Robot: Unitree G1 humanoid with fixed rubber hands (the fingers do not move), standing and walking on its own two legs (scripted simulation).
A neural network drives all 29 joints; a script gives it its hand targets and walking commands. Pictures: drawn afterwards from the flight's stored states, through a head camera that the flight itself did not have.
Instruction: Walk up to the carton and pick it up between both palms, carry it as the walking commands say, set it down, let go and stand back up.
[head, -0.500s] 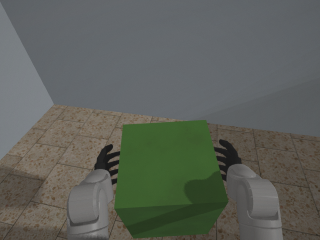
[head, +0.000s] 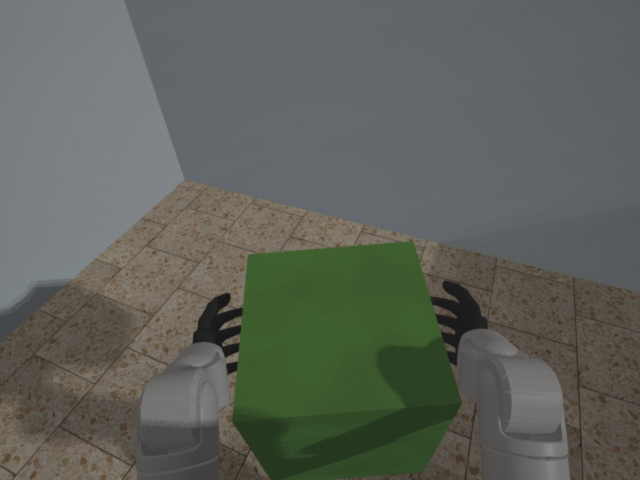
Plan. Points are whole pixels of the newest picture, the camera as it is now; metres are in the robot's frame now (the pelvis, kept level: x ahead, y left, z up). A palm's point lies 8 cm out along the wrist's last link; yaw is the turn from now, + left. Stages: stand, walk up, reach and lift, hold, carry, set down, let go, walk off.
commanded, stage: carry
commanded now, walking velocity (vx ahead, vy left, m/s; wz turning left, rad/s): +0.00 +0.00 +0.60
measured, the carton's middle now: (340, 368) +0.28 +0.00 +0.01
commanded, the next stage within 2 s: none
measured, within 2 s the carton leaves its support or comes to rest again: neither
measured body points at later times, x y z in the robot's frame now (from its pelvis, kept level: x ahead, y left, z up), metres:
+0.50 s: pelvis -0.05 -0.01 +0.00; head -0.03 -0.03 +0.45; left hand +0.18 +0.20 +0.08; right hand +0.26 -0.08 +0.07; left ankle -0.02 +0.11 -0.70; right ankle +0.00 -0.10 -0.73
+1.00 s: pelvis -0.13 -0.02 +0.00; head -0.10 +0.00 +0.45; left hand +0.00 +0.28 +0.06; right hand +0.19 +0.05 +0.06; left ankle -0.16 +0.09 -0.73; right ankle -0.05 -0.12 -0.68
